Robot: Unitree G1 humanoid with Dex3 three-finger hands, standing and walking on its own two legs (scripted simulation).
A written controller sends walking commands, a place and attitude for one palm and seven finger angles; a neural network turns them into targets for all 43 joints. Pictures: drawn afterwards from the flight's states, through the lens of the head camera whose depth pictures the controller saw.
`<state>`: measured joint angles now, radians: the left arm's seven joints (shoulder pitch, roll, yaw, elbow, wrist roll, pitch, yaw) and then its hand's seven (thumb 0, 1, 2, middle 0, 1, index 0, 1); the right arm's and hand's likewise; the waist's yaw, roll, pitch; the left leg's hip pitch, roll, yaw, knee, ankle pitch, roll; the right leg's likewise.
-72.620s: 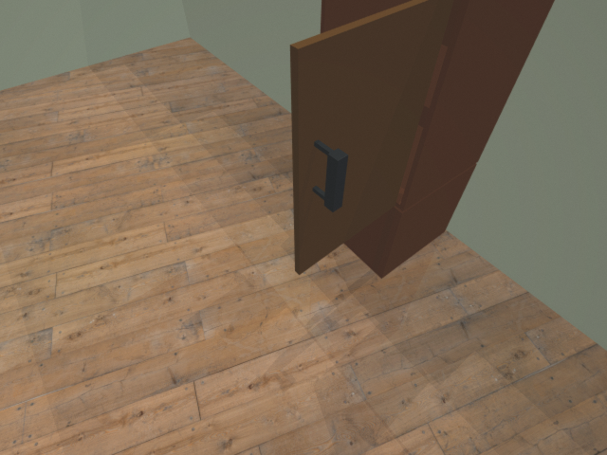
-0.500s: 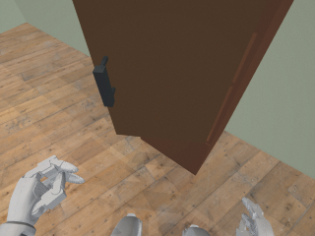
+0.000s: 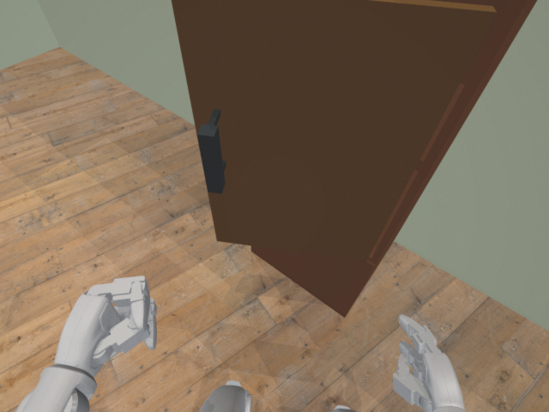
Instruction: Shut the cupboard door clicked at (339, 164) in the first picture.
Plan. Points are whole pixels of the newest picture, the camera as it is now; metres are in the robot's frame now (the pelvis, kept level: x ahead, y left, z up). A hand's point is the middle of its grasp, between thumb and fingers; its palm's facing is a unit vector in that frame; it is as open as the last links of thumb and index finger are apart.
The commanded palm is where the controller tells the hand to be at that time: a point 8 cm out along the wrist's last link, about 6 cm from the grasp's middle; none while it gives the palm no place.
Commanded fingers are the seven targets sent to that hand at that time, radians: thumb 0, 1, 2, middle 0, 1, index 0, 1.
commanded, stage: raise the hand and make a fist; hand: left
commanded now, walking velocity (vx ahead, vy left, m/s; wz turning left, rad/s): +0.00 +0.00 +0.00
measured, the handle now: (216, 152) +0.51 +0.15 +0.08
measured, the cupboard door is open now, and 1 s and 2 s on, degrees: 30 30 30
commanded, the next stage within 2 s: bring the fist close to the handle in 0.54 s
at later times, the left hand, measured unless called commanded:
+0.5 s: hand (159, 308) +0.23 +0.16 +0.08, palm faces -0.04 -1.00 -0.06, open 3.1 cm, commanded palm +0.20 +0.22 +0.08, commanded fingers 0.00 0.90 0.90 -1.30 -1.50 -1.30 -1.50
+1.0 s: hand (189, 275) +0.28 +0.14 +0.07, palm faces -0.12 -0.99 -0.02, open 3.1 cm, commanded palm +0.27 +0.20 +0.08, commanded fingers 0.00 0.90 0.90 -1.30 -1.50 -1.30 -1.50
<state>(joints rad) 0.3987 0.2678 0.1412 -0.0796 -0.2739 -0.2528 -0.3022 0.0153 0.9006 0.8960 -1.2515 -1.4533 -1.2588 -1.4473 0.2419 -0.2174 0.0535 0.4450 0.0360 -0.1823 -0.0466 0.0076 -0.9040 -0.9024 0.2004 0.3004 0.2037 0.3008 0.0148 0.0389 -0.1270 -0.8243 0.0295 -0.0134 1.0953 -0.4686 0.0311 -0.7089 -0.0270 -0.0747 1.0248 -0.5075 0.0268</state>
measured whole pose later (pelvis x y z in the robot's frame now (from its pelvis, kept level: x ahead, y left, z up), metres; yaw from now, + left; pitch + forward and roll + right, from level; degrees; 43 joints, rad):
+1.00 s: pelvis +0.00 -0.03 +0.00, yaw +0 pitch +11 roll -2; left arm 0.10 0.27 0.15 0.15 -0.29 -0.25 -0.33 0.02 0.90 0.90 -1.30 -1.50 -1.30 -1.50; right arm 0.26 -0.26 0.03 0.53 0.05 -0.17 -0.06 0.01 -0.91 -0.90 0.20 0.30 0.20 0.30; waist 0.00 0.05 -0.12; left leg -0.81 0.05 -0.01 1.06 -0.46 -0.01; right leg -0.72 -0.01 -0.07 1.04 -0.52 -0.01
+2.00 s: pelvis +0.00 -0.03 +0.01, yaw -2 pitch +14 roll +0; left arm -0.40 0.26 0.22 0.71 -0.20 -0.38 -0.21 0.02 0.90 0.90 -1.30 -1.50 -1.30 -1.49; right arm 0.32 -0.26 0.00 0.61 0.04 -0.02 -0.02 0.01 -0.91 -0.90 0.20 0.30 0.20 0.30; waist -0.04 0.03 -0.11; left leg -0.81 0.05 0.03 1.00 -0.43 -0.01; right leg -0.76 -0.01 -0.03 1.00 -0.49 -0.01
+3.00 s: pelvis -0.02 -0.02 -0.02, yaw -2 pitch +20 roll -3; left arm -0.98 0.44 0.22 1.20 -0.13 -0.37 -0.36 0.02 0.90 0.90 -1.30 -1.50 -1.30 -1.50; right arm 0.35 -0.28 0.02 0.68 0.03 -0.05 -0.01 0.00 -0.91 -0.90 0.20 0.30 0.20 0.30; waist -0.15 0.04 -0.12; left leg -1.07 0.05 0.00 1.14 -0.43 0.01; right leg -0.98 0.00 -0.05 1.11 -0.48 0.00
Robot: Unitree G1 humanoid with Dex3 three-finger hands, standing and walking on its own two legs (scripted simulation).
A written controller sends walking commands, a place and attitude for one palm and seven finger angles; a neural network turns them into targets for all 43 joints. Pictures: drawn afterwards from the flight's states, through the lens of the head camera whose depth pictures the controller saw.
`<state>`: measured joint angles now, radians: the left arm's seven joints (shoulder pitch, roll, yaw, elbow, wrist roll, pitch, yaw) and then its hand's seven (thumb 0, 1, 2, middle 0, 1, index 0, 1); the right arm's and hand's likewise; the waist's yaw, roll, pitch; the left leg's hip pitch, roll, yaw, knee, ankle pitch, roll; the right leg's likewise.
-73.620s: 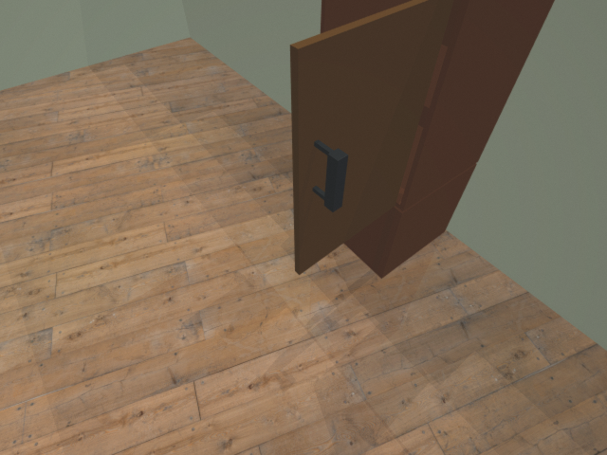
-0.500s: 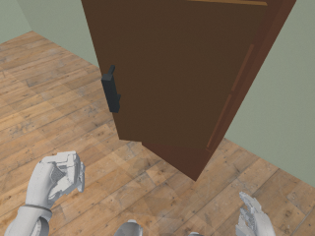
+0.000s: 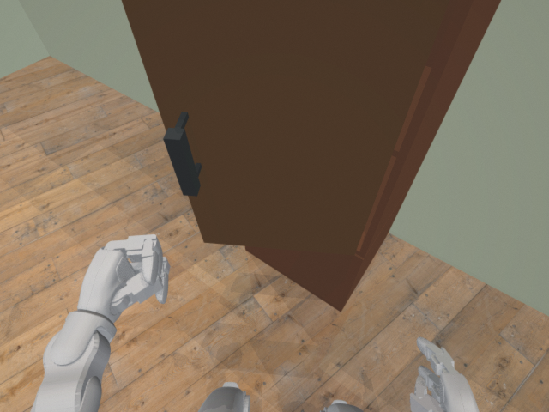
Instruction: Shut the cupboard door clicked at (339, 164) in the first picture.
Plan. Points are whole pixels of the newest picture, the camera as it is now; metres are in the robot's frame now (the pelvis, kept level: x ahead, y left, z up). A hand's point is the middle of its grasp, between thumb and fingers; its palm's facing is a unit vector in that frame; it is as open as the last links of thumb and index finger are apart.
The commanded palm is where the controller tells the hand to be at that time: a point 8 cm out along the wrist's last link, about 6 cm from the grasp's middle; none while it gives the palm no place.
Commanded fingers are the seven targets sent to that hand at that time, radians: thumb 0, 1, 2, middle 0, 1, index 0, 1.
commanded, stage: bring the fist close to the handle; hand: left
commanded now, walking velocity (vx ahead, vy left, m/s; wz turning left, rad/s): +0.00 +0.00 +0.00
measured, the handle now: (187, 154) +0.50 +0.18 +0.07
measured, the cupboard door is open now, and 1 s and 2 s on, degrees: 30 30 19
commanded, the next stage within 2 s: push the door shut along its arc in 1.04 s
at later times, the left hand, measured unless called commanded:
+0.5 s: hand (185, 219) +0.37 +0.15 +0.08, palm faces -0.07 -1.00 -0.04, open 3.1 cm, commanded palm +0.35 +0.21 +0.08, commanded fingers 0.00 0.90 0.90 -1.30 -1.50 -1.30 -1.50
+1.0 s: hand (188, 207) +0.40 +0.16 +0.07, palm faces -0.04 -1.00 -0.03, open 3.1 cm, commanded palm +0.37 +0.21 +0.08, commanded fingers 0.00 0.90 0.90 -1.30 -1.50 -1.30 -1.50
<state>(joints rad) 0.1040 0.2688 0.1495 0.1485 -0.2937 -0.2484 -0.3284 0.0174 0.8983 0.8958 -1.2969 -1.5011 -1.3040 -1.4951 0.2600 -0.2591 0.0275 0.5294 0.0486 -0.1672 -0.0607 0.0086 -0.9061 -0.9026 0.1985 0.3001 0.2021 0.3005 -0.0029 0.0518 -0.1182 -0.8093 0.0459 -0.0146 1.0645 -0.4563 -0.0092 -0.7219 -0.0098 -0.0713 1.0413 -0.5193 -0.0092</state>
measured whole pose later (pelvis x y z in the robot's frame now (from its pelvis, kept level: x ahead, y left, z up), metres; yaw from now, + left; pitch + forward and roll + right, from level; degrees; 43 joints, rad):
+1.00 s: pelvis +0.00 +0.00 +0.01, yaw -2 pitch +14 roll +0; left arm -0.40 0.26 0.22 0.71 -0.20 -0.38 -0.21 0.02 0.90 0.90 -1.30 -1.50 -1.30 -1.49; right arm 0.32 -0.26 0.00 0.61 0.04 -0.02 -0.02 0.01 -0.91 -0.90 0.20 0.30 0.20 0.30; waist -0.04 0.03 -0.11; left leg -0.81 0.05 0.03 1.00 -0.43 -0.01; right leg -0.76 -0.01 -0.03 1.00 -0.49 -0.01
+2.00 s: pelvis -0.02 +0.01 -0.02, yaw -2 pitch +20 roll -3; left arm -0.98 0.44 0.22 1.20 -0.13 -0.37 -0.36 0.02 0.90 0.90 -1.30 -1.50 -1.30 -1.50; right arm 0.35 -0.28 0.02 0.68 0.03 -0.05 -0.01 0.00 -0.91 -0.90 0.20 0.30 0.20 0.30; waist -0.15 0.04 -0.12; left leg -1.07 0.05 0.00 1.14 -0.43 0.01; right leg -0.98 0.00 -0.05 1.11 -0.48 0.00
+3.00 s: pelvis -0.01 +0.01 -0.05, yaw -4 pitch +30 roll -5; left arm -1.44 0.61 0.22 1.37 0.01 -0.18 -0.45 -0.05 0.89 0.93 -1.30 -1.50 -1.30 -1.49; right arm 0.40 -0.25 0.05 0.69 -0.02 -0.06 -0.01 0.00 -0.91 -0.90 0.20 0.30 0.20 0.30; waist -0.29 0.07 -0.10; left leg -1.32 0.08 -0.02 1.28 -0.49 0.01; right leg -1.22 0.03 -0.06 1.23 -0.52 0.00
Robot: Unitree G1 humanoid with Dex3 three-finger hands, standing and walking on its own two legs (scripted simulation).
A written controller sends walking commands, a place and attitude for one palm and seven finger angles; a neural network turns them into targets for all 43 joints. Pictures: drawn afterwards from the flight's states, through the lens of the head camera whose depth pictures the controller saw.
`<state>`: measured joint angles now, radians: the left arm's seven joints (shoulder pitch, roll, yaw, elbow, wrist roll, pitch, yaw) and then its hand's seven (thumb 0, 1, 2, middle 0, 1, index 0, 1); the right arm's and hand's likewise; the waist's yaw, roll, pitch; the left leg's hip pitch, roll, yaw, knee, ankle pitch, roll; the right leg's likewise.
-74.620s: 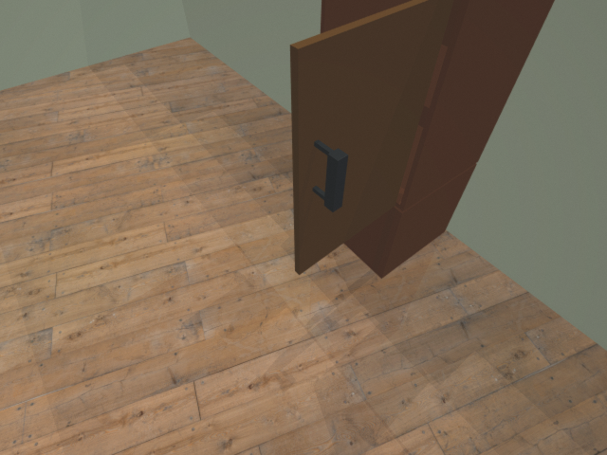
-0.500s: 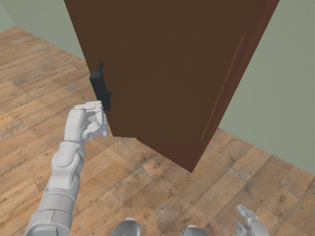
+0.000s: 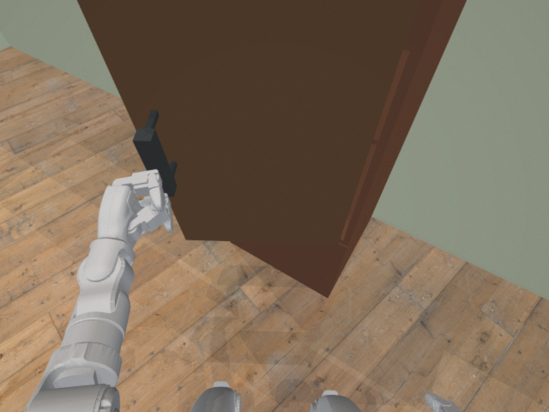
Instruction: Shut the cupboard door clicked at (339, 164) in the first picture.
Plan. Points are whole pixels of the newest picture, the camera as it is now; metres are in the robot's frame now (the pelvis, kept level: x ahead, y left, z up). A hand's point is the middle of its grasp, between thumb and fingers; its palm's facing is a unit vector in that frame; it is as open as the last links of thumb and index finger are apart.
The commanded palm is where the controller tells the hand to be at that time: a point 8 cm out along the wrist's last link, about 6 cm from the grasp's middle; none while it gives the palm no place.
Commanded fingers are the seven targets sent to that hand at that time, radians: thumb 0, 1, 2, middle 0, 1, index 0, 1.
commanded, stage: bring the fist close to the handle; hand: left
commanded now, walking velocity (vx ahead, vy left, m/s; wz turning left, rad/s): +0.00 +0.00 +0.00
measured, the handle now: (160, 154) +0.50 +0.20 +0.07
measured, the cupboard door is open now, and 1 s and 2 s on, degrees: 30 19 6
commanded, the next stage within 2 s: push the door shut along its arc in 0.04 s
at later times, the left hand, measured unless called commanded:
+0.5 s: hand (168, 188) +0.42 +0.17 +0.07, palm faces -0.13 -0.99 -0.04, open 3.1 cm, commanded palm +0.41 +0.21 +0.07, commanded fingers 0.00 0.90 0.90 -1.30 -1.50 -1.30 -1.50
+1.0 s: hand (192, 162) +0.48 +0.14 +0.07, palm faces -0.24 -0.97 -0.04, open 3.1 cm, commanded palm +0.48 +0.18 +0.07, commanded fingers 0.00 0.90 0.90 -1.30 -1.50 -1.30 -1.50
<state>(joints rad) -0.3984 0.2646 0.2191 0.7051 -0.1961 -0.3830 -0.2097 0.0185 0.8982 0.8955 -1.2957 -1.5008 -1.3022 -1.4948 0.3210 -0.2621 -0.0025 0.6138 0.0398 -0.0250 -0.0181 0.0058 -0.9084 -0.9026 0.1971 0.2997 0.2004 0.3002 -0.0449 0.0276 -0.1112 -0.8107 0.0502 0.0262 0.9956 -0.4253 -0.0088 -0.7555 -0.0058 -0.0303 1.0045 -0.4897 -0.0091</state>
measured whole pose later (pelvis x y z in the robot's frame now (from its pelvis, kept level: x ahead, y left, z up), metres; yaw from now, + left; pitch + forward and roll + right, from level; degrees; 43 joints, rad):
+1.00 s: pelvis -0.02 +0.02 -0.03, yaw +0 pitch +20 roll -3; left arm -0.98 0.44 0.22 1.20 -0.13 -0.37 -0.36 0.02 0.90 0.90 -1.30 -1.50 -1.30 -1.50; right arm 0.35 -0.28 0.02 0.68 0.03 -0.05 -0.01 0.00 -0.91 -0.90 0.20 0.30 0.20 0.30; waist -0.15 0.04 -0.12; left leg -1.07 0.05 0.00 1.14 -0.43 0.01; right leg -0.98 0.00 -0.05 1.11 -0.48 0.00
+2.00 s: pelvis -0.02 +0.02 -0.06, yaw -2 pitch +30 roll -5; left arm -1.44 0.61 0.22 1.37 0.01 -0.18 -0.45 -0.05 0.89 0.93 -1.30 -1.50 -1.30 -1.49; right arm 0.40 -0.25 0.05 0.69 -0.02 -0.06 -0.01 0.00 -0.91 -0.90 0.20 0.30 0.20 0.30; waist -0.29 0.07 -0.10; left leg -1.32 0.08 -0.02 1.28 -0.49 0.01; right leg -1.22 0.03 -0.06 1.23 -0.52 0.00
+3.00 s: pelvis +0.01 +0.00 -0.01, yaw +0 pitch +21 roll -1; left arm -0.85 0.16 0.16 1.04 -0.01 -0.47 0.09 0.02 0.90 0.90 -1.30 -1.50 -1.30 -1.50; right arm 0.34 -0.26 -0.05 0.66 -0.03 0.02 0.07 0.00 -0.91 -0.90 0.19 0.30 0.20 0.30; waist -0.14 0.04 -0.13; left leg -0.96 0.06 0.00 1.05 -0.45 -0.02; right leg -0.89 0.01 -0.05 1.05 -0.51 -0.02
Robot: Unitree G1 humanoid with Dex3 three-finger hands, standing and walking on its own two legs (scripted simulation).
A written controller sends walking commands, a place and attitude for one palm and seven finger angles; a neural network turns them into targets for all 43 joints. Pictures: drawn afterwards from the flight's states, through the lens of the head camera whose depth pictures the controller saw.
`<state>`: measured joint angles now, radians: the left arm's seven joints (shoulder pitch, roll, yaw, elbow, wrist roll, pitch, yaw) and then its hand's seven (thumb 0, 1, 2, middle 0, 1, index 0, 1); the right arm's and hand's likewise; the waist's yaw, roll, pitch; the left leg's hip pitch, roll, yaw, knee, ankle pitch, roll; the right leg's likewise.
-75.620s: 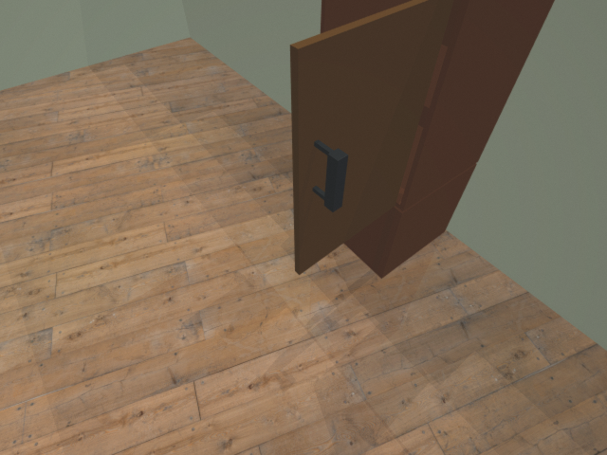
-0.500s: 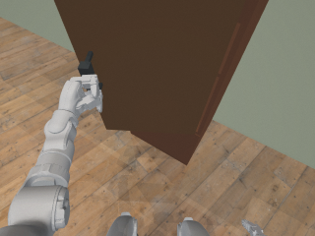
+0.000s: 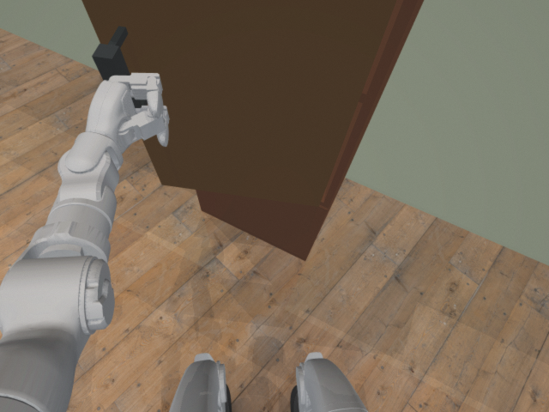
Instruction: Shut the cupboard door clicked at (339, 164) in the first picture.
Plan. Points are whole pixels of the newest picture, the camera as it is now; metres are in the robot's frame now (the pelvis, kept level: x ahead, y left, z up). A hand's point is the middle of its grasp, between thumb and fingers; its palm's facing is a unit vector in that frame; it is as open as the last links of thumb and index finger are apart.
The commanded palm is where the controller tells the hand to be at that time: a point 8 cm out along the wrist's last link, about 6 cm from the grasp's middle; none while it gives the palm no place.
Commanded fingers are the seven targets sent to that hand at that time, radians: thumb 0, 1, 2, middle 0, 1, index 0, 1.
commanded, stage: push the door shut along its arc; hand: left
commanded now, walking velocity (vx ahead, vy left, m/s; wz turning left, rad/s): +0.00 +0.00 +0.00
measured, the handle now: (128, 80) +0.59 +0.18 +0.09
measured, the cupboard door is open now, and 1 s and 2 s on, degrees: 19 6 2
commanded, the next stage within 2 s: pull the fist back off the door in 1.00 s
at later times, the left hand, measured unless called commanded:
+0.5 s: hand (183, 93) +0.55 +0.10 +0.10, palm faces -0.37 -0.93 -0.03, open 3.1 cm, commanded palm +0.57 +0.14 +0.10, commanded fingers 0.00 0.90 0.90 -1.30 -1.50 -1.30 -1.50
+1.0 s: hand (210, 68) +0.60 +0.06 +0.10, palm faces -0.43 -0.90 -0.04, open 2.8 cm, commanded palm +0.63 +0.07 +0.10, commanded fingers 0.00 0.90 0.90 -1.30 -1.50 -1.30 -1.50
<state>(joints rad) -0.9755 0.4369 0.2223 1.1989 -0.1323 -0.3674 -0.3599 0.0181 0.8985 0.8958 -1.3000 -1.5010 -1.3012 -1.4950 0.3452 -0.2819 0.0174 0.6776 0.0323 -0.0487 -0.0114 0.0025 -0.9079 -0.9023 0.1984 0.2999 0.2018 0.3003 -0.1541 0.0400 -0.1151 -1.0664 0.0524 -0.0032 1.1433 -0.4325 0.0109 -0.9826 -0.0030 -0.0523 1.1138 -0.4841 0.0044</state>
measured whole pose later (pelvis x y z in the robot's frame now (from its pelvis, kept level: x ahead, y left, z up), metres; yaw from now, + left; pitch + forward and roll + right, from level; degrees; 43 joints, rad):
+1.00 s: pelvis +0.01 +0.00 -0.03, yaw -2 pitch +30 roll -5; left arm -1.44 0.61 0.22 1.37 0.01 -0.18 -0.45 -0.05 0.89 0.93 -1.30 -1.50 -1.30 -1.49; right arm 0.40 -0.25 0.05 0.69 -0.02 -0.06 -0.01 0.00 -0.91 -0.90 0.20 0.30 0.20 0.30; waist -0.29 0.07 -0.10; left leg -1.32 0.08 -0.02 1.28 -0.49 0.01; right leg -1.22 0.03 -0.06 1.23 -0.52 0.00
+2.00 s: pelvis +0.04 -0.02 +0.02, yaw +0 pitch +21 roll -1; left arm -0.85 0.16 0.16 1.04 -0.01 -0.47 0.09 0.02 0.90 0.90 -1.30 -1.50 -1.30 -1.50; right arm 0.34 -0.26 -0.05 0.66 -0.03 0.02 0.07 0.00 -0.91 -0.90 0.19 0.30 0.20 0.30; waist -0.14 0.04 -0.13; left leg -0.96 0.06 0.00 1.05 -0.45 -0.02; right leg -0.89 0.01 -0.05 1.05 -0.51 -0.02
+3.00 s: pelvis +0.05 +0.00 +0.09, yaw +1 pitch -2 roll +0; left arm 0.18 0.29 0.11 -0.13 -0.06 -0.04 0.07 0.02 0.90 0.90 -0.85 -1.01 -0.85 -1.00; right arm 0.17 -0.21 0.06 0.55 0.04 0.00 -0.08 0.01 -0.91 -0.90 0.20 0.30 0.20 0.30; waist 0.05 0.06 -0.02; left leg -0.21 0.01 0.03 0.50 -0.26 0.01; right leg -0.13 -0.03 -0.03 0.47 -0.30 0.02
